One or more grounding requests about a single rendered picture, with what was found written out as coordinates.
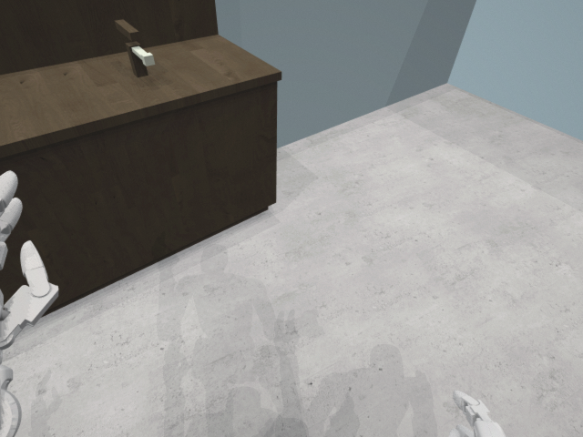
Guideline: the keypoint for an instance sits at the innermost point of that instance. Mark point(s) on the tap lever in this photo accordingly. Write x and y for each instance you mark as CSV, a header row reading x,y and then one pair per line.
x,y
147,58

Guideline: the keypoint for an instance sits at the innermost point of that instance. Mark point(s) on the robot left hand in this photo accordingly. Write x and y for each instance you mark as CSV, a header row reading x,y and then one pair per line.
x,y
28,304

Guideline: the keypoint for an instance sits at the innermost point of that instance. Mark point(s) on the counter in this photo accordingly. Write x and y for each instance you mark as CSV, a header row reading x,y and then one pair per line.
x,y
121,165

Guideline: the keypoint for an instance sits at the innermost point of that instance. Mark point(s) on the robot left forearm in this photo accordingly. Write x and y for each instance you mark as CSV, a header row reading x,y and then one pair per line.
x,y
10,409

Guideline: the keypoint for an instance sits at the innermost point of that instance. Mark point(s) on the robot right hand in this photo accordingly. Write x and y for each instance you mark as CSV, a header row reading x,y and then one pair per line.
x,y
477,415

